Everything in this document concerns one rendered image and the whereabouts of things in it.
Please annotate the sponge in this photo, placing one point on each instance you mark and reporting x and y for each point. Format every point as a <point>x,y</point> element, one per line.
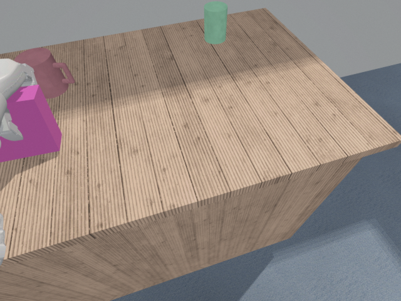
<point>30,111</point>

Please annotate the robot left hand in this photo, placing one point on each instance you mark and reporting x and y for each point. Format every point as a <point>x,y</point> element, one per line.
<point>13,75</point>

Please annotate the table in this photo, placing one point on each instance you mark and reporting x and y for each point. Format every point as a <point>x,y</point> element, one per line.
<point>177,154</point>

